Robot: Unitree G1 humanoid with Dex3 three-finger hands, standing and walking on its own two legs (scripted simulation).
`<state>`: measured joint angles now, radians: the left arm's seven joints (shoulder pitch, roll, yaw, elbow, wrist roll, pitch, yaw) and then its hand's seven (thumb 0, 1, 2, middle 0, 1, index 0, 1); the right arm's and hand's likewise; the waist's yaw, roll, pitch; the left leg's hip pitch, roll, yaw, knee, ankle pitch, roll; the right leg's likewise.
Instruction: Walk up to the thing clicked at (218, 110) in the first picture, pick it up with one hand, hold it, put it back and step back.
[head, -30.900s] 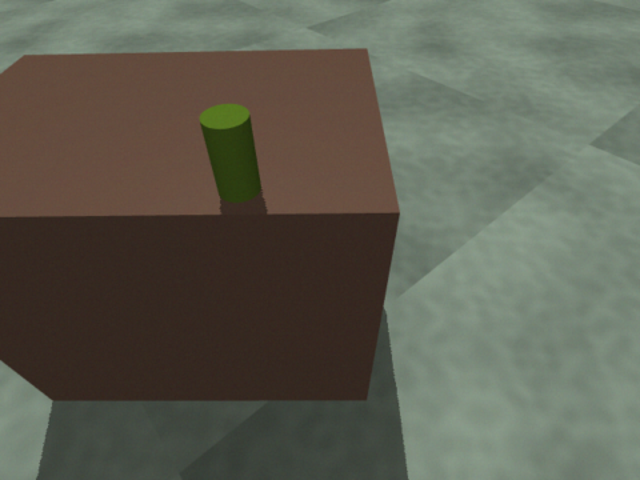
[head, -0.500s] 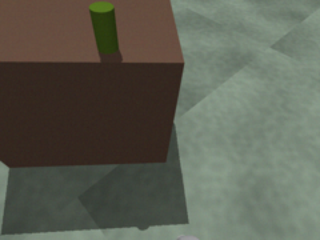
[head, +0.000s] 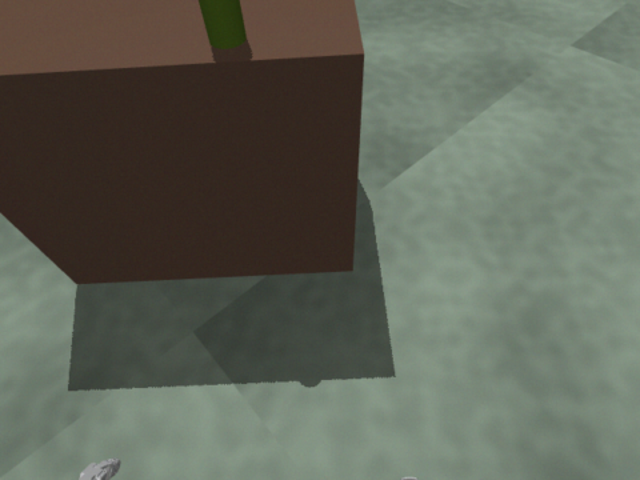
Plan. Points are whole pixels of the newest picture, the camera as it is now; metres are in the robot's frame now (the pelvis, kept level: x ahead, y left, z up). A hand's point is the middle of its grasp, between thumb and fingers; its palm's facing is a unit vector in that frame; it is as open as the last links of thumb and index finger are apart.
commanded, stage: step back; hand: left
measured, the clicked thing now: (219, 2) +0.95 +0.20 +0.12
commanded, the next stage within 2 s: stand in 1.28 s
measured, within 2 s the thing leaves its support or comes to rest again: neither
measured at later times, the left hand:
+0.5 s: hand out of the picture -0.07 +0.24 -0.13, palm faces -0.05 -0.92 -0.39, open 7.4 cm
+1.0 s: hand out of the picture -0.03 +0.25 -0.13, palm faces -0.01 -0.92 -0.39, open 7.4 cm
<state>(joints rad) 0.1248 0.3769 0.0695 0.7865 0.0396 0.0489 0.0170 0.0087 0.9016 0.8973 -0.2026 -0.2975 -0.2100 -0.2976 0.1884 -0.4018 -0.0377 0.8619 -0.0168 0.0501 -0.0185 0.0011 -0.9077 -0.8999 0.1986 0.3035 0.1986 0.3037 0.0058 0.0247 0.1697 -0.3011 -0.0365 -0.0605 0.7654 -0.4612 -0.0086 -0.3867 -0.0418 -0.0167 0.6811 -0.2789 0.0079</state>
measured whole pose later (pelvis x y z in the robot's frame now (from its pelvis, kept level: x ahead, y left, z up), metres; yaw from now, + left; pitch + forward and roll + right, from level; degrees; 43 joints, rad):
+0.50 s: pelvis -0.12 -0.02 +0.01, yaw -4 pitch -3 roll +0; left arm 0.27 0.34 0.05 0.98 0.05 0.00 0.00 0.01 0.90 0.90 -0.20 -0.30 -0.21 -0.30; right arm 0.18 -0.40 -0.05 0.92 -0.02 0.05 0.02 0.00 -0.91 -0.90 0.20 0.30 0.20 0.30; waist 0.04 0.04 0.06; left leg -0.39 -0.02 -0.10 0.83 -0.41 0.00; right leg -0.17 0.02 0.04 0.58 -0.37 -0.02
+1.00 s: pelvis -0.11 -0.02 +0.01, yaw -1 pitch -3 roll -1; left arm 0.17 0.37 0.06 1.00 0.03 -0.03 -0.01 0.01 0.91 0.90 -0.20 -0.30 -0.21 -0.30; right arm 0.21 -0.37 -0.04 0.99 -0.02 0.03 0.01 0.00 -0.91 -0.90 0.20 0.30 0.20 0.30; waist 0.01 0.03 0.07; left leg -0.29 0.00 -0.09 0.74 -0.45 -0.01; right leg -0.25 0.00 -0.04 0.57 -0.27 -0.01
